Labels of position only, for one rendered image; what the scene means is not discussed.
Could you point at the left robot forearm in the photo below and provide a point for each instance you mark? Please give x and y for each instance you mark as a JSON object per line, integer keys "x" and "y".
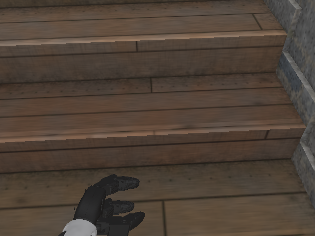
{"x": 79, "y": 227}

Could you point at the left robot hand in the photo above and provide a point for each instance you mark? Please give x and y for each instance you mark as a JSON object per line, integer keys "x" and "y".
{"x": 93, "y": 206}

